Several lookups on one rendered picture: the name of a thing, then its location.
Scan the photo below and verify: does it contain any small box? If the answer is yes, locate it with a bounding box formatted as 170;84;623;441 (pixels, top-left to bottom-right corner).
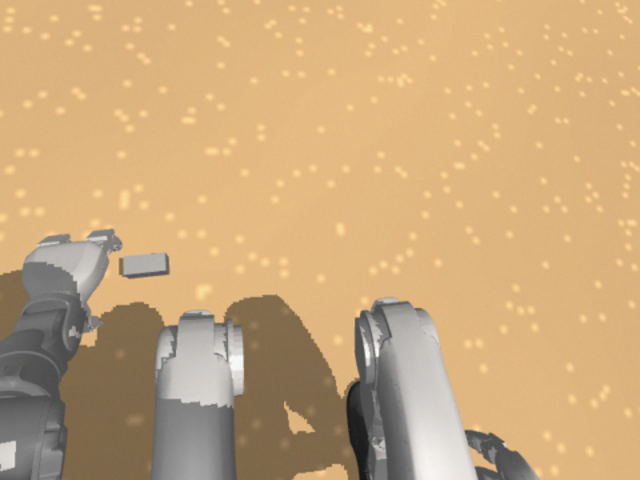
123;252;170;279

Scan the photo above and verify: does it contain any right robot hand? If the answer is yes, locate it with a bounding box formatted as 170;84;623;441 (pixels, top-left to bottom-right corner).
465;430;540;480

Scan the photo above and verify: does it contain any left robot arm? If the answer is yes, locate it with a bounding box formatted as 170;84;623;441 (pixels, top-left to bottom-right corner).
0;293;87;480

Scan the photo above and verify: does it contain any right robot foot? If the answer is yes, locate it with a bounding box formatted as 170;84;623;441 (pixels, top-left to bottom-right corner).
346;381;370;480

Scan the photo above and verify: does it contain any left robot hand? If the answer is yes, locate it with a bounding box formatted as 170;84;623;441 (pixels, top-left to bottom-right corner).
21;229;122;333

